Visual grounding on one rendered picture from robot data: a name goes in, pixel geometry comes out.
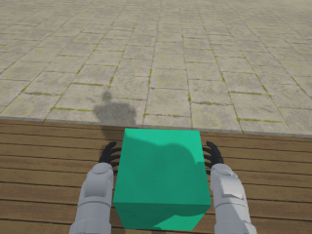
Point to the right robot forearm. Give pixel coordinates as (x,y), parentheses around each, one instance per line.
(230,203)

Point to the carton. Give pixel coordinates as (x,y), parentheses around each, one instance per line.
(162,181)

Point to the right robot hand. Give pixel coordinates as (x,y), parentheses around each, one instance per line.
(215,158)

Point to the left robot hand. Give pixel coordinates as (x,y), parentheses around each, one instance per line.
(106,158)

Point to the left robot forearm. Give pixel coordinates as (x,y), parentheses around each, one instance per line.
(94,205)

